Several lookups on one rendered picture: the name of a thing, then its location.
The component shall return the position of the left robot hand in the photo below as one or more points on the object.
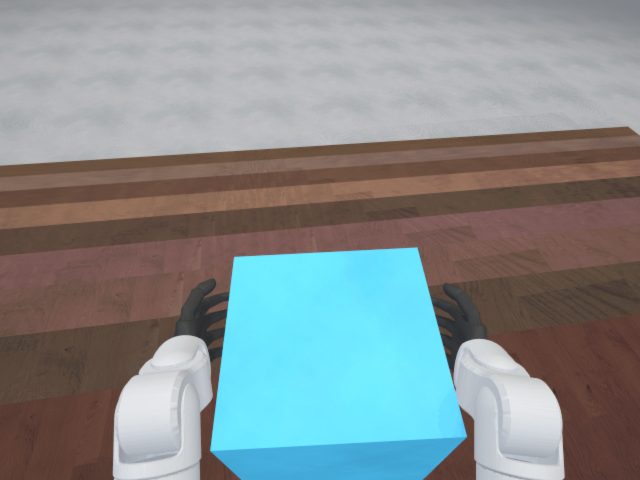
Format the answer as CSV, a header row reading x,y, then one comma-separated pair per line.
x,y
193,320

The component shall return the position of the left robot forearm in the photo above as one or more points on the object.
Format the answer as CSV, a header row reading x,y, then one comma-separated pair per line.
x,y
157,428

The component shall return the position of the carton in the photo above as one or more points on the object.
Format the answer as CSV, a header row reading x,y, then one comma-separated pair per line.
x,y
333,368

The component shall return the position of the right robot forearm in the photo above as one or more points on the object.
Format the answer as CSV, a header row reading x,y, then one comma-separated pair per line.
x,y
517,419

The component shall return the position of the right robot hand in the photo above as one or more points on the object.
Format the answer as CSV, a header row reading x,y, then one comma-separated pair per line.
x,y
467,325

